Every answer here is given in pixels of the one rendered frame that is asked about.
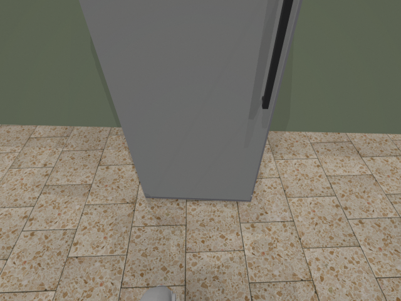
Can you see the handle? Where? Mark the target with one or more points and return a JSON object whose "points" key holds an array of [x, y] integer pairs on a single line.
{"points": [[282, 26]]}

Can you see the robot left thigh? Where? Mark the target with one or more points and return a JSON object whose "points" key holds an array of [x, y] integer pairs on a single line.
{"points": [[159, 294]]}

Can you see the fridge door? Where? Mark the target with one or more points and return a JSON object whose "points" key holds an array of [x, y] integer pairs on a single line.
{"points": [[187, 79]]}

